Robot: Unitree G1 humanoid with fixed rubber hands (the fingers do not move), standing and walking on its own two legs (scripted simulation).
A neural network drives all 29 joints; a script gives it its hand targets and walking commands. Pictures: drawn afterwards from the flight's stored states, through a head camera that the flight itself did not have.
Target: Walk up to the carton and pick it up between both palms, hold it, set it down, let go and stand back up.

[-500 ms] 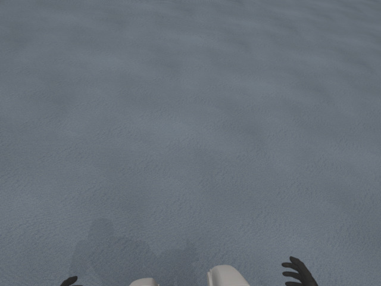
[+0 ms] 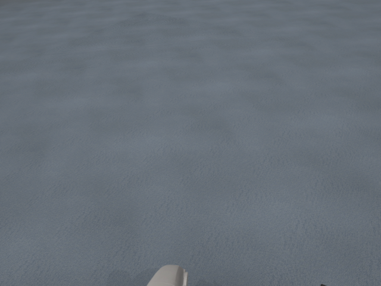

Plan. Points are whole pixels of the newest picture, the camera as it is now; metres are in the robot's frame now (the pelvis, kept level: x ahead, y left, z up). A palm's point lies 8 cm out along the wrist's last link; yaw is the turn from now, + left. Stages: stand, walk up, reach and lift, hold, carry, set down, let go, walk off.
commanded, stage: walk up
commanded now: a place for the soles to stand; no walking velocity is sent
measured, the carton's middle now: out of the picture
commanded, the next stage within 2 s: none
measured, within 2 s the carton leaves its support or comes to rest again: neither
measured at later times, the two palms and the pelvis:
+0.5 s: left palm out of the picture +0.07 +0.22 -0.11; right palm out of the picture -0.13 -0.32 -0.08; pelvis -0.11 -0.02 +0.01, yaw -26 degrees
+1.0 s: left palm out of the picture +0.05 +0.07 -0.12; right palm out of the picture -0.31 -0.33 -0.10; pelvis -0.17 -0.09 +0.00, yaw -49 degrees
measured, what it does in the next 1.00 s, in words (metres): walks backwards, turning right: left foot, then right foot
